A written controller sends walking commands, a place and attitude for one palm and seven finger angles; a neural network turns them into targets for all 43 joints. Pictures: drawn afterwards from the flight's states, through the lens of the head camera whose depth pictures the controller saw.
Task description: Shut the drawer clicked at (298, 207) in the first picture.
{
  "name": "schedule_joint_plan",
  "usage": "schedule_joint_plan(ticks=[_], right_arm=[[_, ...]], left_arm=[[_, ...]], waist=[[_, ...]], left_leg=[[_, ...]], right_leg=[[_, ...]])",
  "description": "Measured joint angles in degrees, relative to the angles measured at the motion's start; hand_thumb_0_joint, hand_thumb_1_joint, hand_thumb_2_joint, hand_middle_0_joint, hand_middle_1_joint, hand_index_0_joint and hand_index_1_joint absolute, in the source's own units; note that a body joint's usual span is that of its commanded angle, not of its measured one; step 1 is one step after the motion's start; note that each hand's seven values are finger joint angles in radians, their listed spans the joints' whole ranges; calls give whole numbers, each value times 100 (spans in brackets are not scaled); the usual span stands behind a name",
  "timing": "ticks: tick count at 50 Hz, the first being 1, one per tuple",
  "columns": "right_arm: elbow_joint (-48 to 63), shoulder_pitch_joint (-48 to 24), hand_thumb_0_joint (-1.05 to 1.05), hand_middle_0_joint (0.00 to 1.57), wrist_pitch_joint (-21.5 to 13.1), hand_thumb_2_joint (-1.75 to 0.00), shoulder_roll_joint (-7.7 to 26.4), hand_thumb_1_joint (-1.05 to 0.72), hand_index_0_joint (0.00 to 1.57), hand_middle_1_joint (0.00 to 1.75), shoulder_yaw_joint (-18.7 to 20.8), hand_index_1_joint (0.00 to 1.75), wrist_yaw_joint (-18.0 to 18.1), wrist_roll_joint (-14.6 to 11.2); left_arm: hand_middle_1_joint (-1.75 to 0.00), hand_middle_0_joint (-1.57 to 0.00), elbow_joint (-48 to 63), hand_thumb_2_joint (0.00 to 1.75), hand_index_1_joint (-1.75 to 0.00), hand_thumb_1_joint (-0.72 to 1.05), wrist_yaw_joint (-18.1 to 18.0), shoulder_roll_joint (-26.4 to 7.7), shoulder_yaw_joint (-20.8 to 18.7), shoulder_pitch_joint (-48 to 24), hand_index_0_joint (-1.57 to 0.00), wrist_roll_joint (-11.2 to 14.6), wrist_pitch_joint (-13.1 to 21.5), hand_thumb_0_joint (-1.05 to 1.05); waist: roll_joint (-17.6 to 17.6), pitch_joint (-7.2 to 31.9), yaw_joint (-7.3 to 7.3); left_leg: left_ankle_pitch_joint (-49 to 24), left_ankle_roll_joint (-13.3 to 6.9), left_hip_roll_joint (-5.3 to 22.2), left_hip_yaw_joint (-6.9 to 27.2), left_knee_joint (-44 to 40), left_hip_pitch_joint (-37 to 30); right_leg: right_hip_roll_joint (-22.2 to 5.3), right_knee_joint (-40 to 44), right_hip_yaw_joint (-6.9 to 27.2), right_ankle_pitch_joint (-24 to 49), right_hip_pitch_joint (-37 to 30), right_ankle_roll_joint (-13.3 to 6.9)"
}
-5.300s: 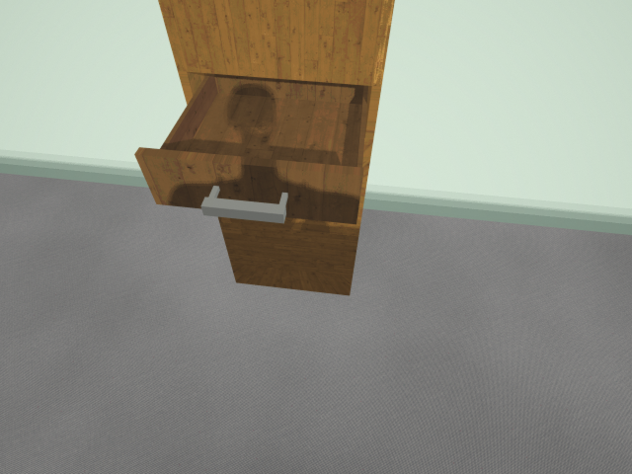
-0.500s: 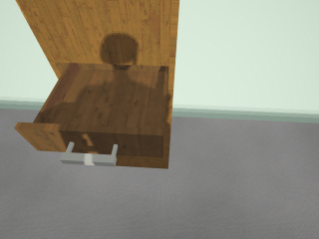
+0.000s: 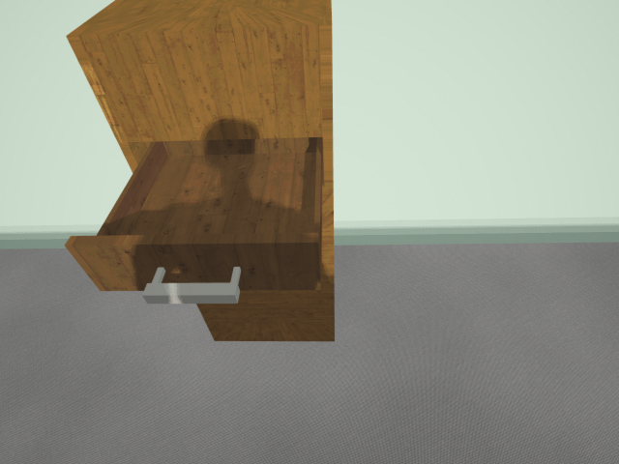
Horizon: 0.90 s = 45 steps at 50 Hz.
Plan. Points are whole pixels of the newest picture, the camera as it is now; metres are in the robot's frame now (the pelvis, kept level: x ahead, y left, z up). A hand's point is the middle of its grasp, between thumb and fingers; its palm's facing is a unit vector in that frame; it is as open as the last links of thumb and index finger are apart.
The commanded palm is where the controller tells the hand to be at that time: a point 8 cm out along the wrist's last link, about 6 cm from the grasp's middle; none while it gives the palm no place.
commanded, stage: come to a stop and stand still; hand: left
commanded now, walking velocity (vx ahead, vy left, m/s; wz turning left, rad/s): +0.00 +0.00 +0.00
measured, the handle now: (195, 282) +0.38 +0.21 +0.01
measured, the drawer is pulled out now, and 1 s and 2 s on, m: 0.28 0.28 0.28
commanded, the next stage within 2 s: look again from close up in 0.72 s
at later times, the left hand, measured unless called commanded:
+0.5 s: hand out of the picture +0.01 +0.14 -0.16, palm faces +0.01 -0.98 -0.20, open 7.3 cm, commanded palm none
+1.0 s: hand out of the picture +0.04 +0.14 -0.16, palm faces +0.03 -0.98 -0.21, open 7.3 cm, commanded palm none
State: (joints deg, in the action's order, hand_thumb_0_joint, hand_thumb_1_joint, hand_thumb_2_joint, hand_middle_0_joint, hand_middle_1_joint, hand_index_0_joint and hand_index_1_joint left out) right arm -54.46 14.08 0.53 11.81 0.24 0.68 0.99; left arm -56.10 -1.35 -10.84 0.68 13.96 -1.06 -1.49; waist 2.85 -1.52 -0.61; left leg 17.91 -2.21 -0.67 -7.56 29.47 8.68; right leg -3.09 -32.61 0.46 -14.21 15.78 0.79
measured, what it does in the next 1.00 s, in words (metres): stands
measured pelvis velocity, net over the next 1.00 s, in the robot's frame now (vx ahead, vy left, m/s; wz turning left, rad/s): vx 0.03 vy -0.04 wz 0.03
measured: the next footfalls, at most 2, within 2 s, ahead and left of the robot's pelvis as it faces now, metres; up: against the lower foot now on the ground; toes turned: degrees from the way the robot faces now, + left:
none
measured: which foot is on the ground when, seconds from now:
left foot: down 0.00-1.00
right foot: down 0.00-1.00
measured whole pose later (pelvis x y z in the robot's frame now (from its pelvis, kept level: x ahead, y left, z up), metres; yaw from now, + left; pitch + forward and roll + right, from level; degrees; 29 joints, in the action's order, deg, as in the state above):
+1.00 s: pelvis +0.03 -0.04 +0.01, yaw +1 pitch -1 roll +1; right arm -65.0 16.1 -1.4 8.8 -0.8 2.0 0.5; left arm -63.9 -1.7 -9.4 0.4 14.6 -0.6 0.8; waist 0.2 -2.5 -0.2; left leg 16.0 1.3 2.2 -4.8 22.6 5.3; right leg 0.3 -26.4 -2.0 -13.3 12.0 -1.8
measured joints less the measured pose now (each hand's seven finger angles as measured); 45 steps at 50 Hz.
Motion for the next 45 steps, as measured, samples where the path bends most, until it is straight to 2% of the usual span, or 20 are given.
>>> schedule_joint_plan(ticks=[16,31,45], right_arm=[[-780,642,1,19,-71,-90,-79,-91,20,30,-102,30,38,-39],[-979,275,0,19,-196,-90,-394,-91,20,30,-152,30,110,-63],[-1026,171,1,19,-198,-90,-287,-91,20,30,-106,30,131,-51]], left_arm=[[-30,-21,-525,90,-30,91,24,203,60,377,-20,47,95,1],[-30,-21,-785,90,-30,93,-49,195,26,129,-20,48,210,2],[-30,-20,-772,90,-30,92,-43,159,-20,66,-20,41,227,1]], waist=[[-179,-115,-21],[-211,-63,20],[-234,-88,38]], left_leg=[[-245,161,111,124,-430,11],[-171,287,236,219,-552,-239],[-188,338,273,257,-666,-319]], right_leg=[[160,403,-72,216,-10,-97],[281,527,-183,110,-284,-196],[318,598,-226,87,-356,-239]])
